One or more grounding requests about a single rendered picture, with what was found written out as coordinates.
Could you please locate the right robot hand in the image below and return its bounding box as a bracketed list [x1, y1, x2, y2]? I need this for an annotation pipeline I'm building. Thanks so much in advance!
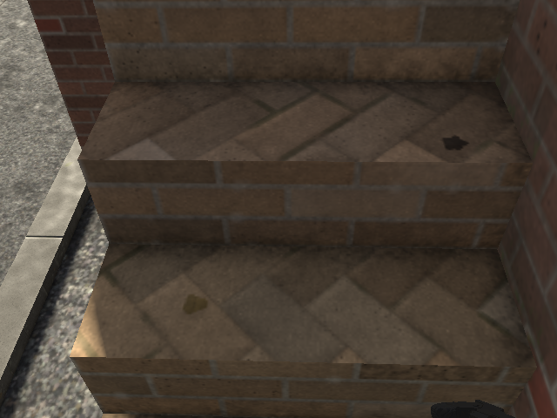
[431, 400, 515, 418]

